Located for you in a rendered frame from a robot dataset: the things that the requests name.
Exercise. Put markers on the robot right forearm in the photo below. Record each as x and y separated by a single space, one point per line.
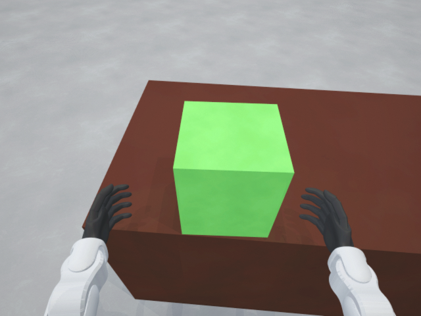
356 285

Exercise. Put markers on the left robot hand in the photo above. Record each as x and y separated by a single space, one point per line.
100 220

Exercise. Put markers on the right robot hand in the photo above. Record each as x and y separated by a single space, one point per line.
332 223

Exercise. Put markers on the robot left forearm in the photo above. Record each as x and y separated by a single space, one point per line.
83 275

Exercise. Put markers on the carton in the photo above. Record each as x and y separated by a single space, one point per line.
232 168

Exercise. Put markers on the pedestal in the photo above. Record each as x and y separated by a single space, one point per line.
364 148

